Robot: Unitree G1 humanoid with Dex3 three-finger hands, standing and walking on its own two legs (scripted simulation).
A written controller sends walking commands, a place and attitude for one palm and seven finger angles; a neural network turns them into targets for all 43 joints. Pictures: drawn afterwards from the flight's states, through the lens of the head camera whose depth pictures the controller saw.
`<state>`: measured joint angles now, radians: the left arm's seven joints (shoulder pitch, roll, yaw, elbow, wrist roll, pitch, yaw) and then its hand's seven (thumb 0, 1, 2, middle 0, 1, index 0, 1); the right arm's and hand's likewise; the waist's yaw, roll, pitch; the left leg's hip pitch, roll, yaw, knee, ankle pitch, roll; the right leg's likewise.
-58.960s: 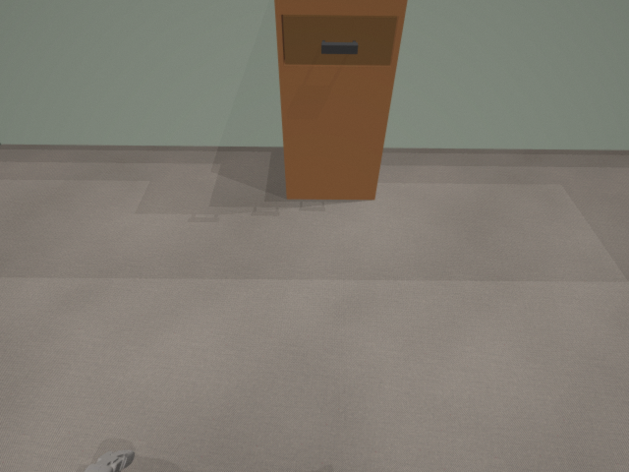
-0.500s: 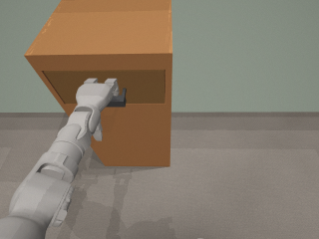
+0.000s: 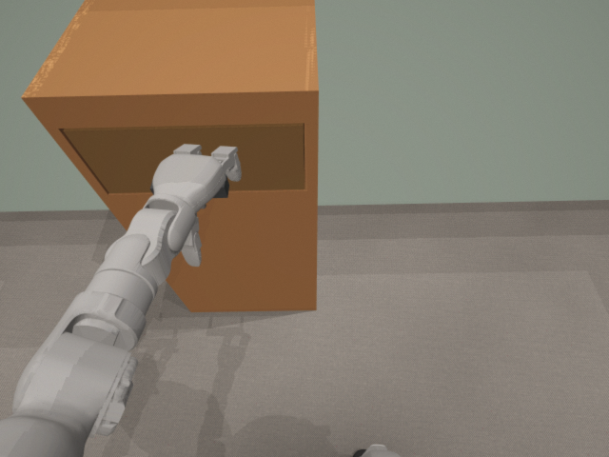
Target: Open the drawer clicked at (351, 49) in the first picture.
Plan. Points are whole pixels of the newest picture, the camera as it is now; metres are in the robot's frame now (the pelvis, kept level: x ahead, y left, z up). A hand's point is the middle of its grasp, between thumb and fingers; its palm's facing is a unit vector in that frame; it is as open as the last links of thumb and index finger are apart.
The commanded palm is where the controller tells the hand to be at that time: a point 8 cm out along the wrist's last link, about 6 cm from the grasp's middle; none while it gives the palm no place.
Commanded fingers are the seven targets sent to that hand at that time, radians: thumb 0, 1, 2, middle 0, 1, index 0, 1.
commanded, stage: lower the fingers behind the handle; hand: left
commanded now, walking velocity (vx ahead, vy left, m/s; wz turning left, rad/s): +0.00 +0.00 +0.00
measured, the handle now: (193, 176) +0.56 +0.19 -0.02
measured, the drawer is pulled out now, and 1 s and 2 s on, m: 0.00 0.00 0.00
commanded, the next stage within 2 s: close the thumb around the handle in 1.70 s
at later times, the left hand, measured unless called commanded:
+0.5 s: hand (184, 202) +0.47 +0.18 +0.02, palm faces -0.13 -0.03 -0.99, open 13.9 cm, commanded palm +0.46 +0.20 +0.07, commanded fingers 0.00 -0.50 0.30 -0.30 -1.20 -0.30 -1.20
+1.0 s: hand (181, 203) +0.49 +0.19 +0.00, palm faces -0.10 +0.00 -0.99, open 14.2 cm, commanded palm +0.45 +0.20 +0.04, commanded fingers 0.00 -0.50 0.30 -0.30 -1.20 -0.30 -1.20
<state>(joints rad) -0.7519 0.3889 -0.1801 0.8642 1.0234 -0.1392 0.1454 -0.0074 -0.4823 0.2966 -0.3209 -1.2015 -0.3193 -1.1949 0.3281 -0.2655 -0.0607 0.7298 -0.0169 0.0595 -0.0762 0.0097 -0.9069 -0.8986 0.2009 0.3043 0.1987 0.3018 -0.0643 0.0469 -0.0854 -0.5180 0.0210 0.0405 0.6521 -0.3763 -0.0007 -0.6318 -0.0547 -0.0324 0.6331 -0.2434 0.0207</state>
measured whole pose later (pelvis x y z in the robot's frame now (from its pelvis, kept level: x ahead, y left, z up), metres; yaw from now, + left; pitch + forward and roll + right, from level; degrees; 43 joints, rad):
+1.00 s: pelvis +0.01 +0.00 -0.02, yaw -2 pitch +20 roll +0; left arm -0.78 0.46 -0.04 1.04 1.10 -0.06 0.30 0.00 -0.48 0.30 -0.25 -1.16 -0.27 -1.15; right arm 0.35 -0.25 -0.05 0.72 -0.03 0.08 -0.02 0.01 -0.91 -0.90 0.20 0.30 0.20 0.30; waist -0.10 0.05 -0.14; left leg -0.68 0.04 0.07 0.78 -0.44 0.00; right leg -0.80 -0.03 0.00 0.74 -0.29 0.02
